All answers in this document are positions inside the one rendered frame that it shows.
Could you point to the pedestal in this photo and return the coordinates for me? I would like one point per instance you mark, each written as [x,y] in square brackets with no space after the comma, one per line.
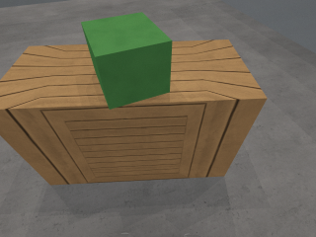
[54,113]

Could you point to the carton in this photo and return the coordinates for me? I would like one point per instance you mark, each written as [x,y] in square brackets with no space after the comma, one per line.
[132,58]

